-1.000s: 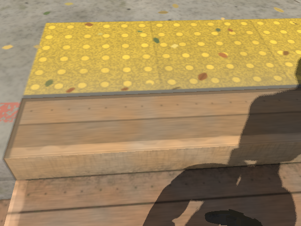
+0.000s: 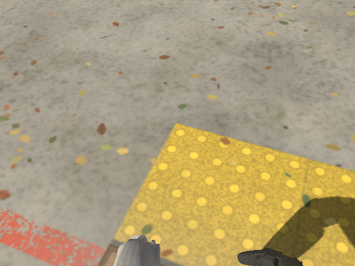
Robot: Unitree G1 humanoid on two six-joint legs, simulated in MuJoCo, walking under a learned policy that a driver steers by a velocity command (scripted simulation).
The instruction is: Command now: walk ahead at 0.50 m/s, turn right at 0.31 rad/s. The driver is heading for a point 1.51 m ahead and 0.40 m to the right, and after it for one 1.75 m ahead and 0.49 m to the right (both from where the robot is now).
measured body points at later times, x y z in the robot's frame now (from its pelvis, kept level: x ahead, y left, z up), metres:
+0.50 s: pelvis +0.27 +0.03 +0.14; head +0.28 +0.03 +0.59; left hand +0.53 +0.19 +0.04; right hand +0.19 -0.17 -0.02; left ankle +0.23 +0.14 -0.60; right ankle +0.38 -0.13 -0.49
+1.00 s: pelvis +0.51 -0.13 +0.15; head +0.52 -0.14 +0.60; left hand +0.56 +0.09 +0.00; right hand +0.56 -0.42 +0.04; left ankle +0.67 -0.03 -0.52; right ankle +0.44 -0.17 -0.60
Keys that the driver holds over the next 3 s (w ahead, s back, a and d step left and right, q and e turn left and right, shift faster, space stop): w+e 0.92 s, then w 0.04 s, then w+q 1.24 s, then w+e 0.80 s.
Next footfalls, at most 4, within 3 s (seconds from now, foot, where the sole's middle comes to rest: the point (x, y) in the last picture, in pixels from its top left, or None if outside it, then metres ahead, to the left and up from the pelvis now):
0.10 left None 0.27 0.15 -0.63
0.70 right None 0.48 -0.19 -0.63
1.24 left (261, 179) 0.85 -0.19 -0.63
1.72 right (325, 155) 1.00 -0.46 -0.63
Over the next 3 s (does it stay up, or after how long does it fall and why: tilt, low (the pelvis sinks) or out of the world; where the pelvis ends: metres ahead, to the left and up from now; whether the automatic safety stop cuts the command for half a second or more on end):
stays up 1.56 -0.32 0.15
